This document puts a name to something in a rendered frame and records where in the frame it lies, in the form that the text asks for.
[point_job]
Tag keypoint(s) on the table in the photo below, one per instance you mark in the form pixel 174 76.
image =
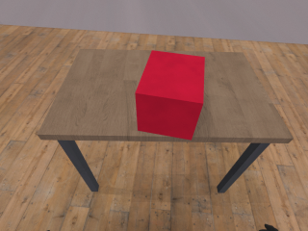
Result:
pixel 97 102

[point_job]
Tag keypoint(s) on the carton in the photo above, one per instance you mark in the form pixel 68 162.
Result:
pixel 170 94

